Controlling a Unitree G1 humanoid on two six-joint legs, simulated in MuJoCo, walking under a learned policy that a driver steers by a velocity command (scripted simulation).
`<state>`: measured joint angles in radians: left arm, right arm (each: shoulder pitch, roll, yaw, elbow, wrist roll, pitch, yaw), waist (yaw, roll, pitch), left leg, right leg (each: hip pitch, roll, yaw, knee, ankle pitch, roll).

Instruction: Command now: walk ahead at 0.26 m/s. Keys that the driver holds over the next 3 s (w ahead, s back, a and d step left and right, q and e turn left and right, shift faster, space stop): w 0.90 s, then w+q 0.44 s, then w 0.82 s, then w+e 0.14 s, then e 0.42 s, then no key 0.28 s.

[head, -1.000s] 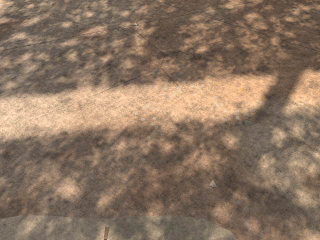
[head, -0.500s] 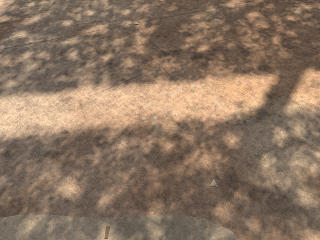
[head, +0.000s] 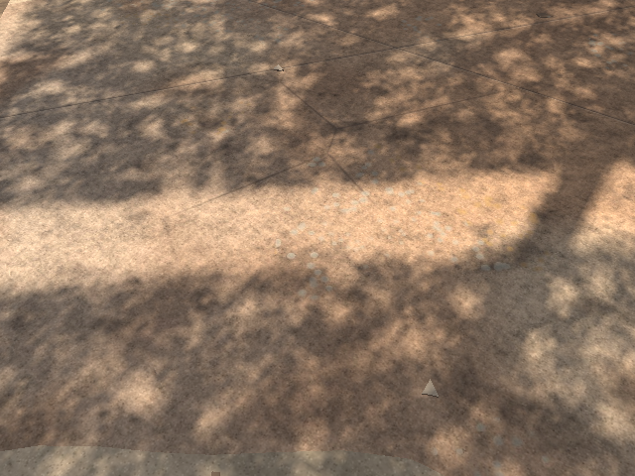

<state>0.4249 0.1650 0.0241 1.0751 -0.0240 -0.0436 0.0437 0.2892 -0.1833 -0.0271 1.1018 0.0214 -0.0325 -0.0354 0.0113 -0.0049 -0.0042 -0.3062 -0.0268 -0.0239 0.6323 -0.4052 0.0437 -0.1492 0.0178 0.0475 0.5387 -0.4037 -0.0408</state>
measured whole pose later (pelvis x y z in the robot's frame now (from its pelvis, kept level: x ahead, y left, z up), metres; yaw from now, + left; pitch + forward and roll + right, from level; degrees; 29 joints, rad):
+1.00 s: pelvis +0.48 -0.02 +0.01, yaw +1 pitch +1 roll -2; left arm 0.37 0.24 0.05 1.00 -0.01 -0.10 0.00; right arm 0.10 -0.25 -0.05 0.87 0.02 -0.08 0.00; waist 0.07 0.04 0.00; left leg -0.69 0.13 -0.03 0.67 0.09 0.02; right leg 0.01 0.08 -0.07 0.17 -0.21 -0.06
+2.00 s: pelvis +1.07 +0.07 +0.02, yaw +16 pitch +2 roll -1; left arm 0.34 0.25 0.05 0.89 -0.01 -0.10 -0.02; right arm 0.16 -0.28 -0.06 0.76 0.00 -0.07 0.00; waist 0.06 0.04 0.01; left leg -0.67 0.12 -0.05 0.83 -0.10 0.00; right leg -0.10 0.07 -0.03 0.24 -0.17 -0.07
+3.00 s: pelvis +1.40 +0.19 +0.00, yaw -4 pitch +2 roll +1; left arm 0.14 0.26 0.06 0.69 0.02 0.01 0.01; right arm 0.11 -0.28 -0.06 0.82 0.00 0.02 -0.04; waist 0.01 0.02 0.04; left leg -0.47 0.05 -0.04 0.85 -0.39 -0.06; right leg -0.39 0.06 0.02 0.46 -0.12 -0.07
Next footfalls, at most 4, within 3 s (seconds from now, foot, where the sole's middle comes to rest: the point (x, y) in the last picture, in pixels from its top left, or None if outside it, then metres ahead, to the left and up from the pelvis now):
0.58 right None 0.45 -0.11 -0.77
1.16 left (279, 379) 0.76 0.13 -0.77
1.68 right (336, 268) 1.10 -0.01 -0.77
2.22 left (230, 211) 1.31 0.30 -0.77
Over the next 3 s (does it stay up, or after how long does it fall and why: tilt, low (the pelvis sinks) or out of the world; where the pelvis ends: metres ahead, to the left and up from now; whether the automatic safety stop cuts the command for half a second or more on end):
stays up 1.40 0.19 0.00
